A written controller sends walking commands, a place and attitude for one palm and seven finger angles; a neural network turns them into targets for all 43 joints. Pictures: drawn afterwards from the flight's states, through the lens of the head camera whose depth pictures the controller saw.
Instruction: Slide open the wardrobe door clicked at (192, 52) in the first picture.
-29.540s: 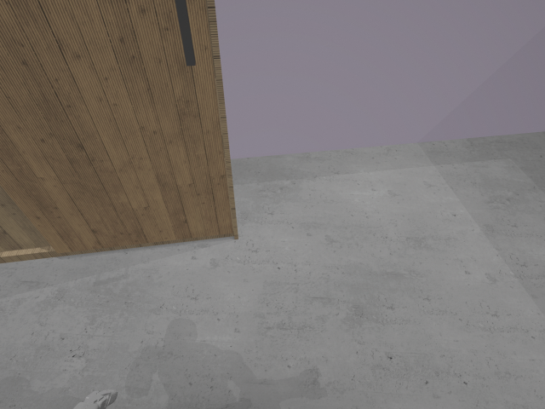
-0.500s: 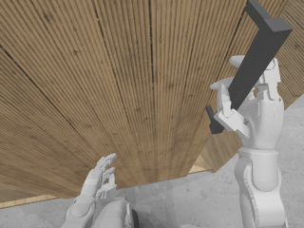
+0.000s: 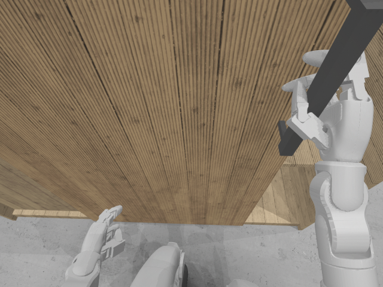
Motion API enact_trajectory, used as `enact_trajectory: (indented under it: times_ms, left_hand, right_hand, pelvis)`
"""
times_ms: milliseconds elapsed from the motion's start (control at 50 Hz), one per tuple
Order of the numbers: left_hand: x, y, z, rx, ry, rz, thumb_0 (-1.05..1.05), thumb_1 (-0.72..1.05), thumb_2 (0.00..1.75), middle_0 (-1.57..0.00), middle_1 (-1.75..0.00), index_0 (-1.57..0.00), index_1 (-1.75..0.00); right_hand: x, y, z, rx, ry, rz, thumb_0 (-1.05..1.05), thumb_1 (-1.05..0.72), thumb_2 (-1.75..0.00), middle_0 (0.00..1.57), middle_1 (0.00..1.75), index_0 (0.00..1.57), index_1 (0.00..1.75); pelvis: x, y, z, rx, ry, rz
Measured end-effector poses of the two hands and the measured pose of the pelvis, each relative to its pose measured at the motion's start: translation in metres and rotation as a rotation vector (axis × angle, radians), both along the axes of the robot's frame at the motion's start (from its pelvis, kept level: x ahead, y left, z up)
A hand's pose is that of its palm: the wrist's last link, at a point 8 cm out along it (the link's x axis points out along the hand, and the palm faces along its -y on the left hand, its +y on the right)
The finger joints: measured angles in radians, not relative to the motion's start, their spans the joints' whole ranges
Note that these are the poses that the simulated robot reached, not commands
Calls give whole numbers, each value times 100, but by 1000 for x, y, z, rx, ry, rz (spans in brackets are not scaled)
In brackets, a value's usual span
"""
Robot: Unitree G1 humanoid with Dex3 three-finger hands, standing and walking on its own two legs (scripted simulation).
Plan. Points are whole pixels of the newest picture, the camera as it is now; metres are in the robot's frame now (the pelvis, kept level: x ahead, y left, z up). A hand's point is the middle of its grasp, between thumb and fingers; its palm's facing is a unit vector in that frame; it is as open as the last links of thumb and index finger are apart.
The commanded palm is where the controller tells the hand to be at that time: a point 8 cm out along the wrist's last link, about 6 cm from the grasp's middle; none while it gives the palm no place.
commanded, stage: step sideways, sliding the door along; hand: right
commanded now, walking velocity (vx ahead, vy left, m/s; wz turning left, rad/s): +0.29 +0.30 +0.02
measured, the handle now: (310, 90) +0.37 -0.14 +0.22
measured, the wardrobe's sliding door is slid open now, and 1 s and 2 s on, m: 0.28 0.42 0.60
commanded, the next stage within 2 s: none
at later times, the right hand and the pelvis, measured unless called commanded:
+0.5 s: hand (246, 108) +0.33 -0.05 +0.22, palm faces +0.32 +0.94 -0.07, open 6.1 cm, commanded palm +0.30 -0.03 +0.21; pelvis -0.04 +0.13 +0.01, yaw +0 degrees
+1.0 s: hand (196, 108) +0.33 +0.02 +0.22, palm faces +0.19 +0.98 -0.02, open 5.8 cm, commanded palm +0.31 +0.04 +0.19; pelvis -0.03 +0.21 +0.02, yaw -3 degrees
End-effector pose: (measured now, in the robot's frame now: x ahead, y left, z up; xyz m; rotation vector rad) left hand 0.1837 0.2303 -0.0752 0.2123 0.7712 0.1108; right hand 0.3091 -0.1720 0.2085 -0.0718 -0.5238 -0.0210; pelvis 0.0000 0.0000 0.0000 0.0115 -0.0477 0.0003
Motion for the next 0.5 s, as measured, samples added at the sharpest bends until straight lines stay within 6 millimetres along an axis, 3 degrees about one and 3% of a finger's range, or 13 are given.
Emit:
enact_trajectory:
  times_ms: [100,200,300,380,500]
  left_hand:
    - [-51,7,1,-19,150,25,1,91,90,-19,-30,-20,-30]
    - [-75,23,4,-37,200,40,1,90,90,-20,-30,-20,-30]
    - [-70,51,-1,-71,133,16,1,90,90,-20,-30,-20,-30]
    - [-51,84,-20,-110,44,-35,1,90,90,-20,-30,-20,-30]
    - [-34,125,-21,-28,68,-42,1,91,90,-20,-30,-20,-30]
  right_hand:
    - [0,13,4,9,52,26,4,-71,-82,46,140,24,136]
    - [-2,28,5,42,74,-3,6,-72,-85,46,140,28,139]
    - [-4,43,6,31,79,-111,4,-71,-85,46,140,28,140]
    - [-8,57,7,4,80,-246,2,-69,-84,46,140,29,139]
    - [-12,77,10,23,142,-299,1,-71,-82,46,140,29,137]
  pelvis:
    - [-6,15,18,72,6,36]
    - [-17,41,25,102,11,77]
    - [-30,81,18,88,11,80]
    - [-40,117,-4,33,17,56]
    - [-45,129,5,-5,21,-3]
